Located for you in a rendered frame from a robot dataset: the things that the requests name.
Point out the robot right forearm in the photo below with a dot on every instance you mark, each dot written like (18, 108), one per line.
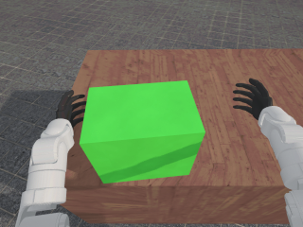
(286, 140)

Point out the left robot upper arm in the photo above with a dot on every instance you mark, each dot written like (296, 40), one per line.
(46, 220)

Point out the robot right hand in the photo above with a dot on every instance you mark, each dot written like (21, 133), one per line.
(260, 97)

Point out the robot left hand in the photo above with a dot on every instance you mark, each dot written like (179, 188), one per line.
(65, 108)

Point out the carton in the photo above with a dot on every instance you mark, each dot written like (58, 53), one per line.
(141, 131)

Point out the right robot upper arm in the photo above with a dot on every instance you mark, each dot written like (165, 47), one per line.
(294, 207)

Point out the pedestal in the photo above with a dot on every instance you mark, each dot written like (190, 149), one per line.
(235, 177)

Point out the robot left forearm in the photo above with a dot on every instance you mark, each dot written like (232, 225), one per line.
(46, 172)

